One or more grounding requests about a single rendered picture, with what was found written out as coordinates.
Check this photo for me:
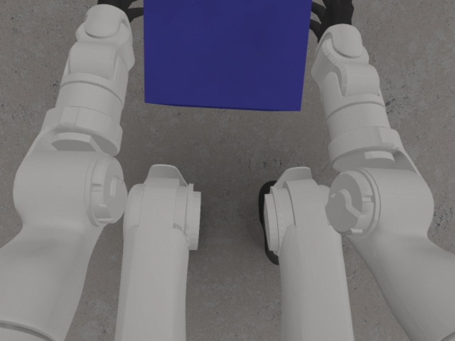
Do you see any robot left hand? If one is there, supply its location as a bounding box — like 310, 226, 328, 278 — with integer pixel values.
97, 0, 144, 23

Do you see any carton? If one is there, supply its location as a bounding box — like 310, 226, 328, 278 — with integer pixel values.
144, 0, 312, 111

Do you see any right robot upper arm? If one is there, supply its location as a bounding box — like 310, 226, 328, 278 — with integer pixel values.
325, 167, 455, 341

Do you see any robot left shin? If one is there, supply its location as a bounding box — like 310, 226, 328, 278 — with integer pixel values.
123, 164, 188, 239

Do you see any left robot forearm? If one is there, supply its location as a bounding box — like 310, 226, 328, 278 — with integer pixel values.
13, 4, 135, 212

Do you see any robot right hand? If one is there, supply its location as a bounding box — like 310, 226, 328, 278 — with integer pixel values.
309, 0, 354, 44

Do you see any left robot upper arm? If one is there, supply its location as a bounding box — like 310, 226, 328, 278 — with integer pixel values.
0, 151, 127, 341

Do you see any right robot forearm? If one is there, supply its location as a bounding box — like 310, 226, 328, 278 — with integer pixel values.
311, 24, 422, 177

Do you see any robot right thigh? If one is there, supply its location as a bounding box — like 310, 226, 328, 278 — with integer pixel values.
264, 179, 354, 341

